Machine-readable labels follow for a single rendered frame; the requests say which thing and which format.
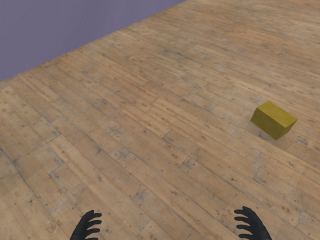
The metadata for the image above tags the carton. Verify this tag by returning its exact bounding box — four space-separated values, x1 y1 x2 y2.
250 101 298 141

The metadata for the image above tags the right robot hand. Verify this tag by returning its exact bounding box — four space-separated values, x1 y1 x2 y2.
234 206 272 240

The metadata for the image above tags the left robot hand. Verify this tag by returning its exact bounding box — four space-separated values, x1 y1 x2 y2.
70 210 102 240

